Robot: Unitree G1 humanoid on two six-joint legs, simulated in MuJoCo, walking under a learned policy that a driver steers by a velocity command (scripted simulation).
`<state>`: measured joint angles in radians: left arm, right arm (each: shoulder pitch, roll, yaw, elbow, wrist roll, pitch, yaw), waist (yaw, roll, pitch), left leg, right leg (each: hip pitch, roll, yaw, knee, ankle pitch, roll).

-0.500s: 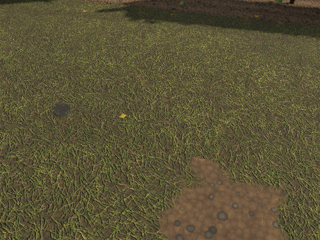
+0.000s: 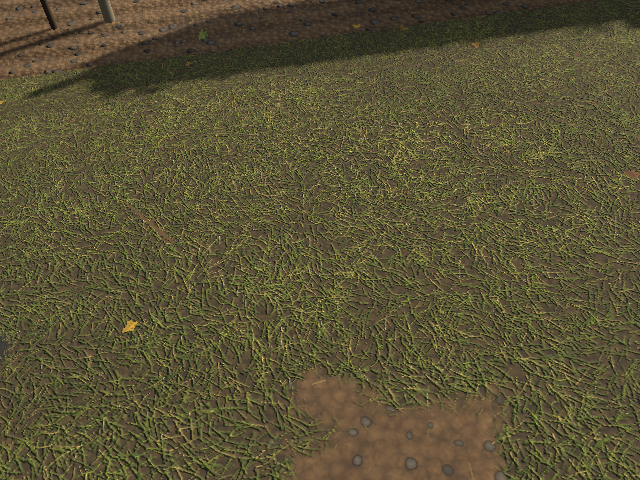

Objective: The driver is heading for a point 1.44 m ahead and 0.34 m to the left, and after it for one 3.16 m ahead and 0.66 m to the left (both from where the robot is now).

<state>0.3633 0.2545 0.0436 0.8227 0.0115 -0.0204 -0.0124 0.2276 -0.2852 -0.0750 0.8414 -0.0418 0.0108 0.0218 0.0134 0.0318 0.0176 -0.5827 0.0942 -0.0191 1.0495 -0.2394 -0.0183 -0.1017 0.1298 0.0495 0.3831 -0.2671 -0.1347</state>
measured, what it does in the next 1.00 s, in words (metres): goes down: left foot 0.19 m lower, then right foot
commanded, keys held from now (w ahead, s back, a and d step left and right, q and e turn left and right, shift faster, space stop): w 0.36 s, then w+q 0.64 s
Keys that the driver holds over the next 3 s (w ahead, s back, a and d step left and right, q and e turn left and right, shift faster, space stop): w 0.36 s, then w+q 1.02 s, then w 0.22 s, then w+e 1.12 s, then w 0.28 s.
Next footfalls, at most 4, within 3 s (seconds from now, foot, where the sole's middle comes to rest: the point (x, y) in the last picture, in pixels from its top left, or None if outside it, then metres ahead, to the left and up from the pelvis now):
0.42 left None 0.45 0.12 -0.97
0.84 right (375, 443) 0.67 -0.05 -0.97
1.38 left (263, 423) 0.73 0.23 -0.97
1.90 right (262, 320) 1.17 0.29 -1.16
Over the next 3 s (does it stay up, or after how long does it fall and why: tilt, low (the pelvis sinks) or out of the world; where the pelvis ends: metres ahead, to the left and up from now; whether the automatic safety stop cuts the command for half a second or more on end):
stays up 1.48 0.37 -0.41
